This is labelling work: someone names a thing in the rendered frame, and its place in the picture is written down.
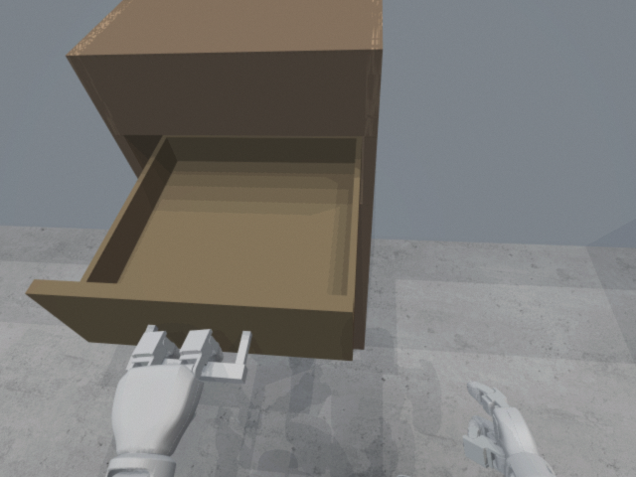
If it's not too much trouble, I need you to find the left robot hand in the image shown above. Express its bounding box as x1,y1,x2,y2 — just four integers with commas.
111,329,224,457

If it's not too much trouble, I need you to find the right robot hand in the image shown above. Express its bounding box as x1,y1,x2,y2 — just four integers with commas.
462,381,541,474

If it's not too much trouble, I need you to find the cabinet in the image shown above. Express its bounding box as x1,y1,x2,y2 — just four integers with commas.
66,0,383,350

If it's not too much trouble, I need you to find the left robot forearm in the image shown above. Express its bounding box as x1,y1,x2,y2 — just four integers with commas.
105,453,176,477

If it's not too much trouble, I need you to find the handle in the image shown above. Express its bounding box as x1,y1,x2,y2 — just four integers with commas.
125,325,252,384

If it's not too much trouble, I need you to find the right robot forearm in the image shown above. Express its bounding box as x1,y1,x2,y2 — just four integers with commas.
504,453,557,477

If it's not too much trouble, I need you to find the drawer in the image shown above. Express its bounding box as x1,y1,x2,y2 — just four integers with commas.
25,135,362,361

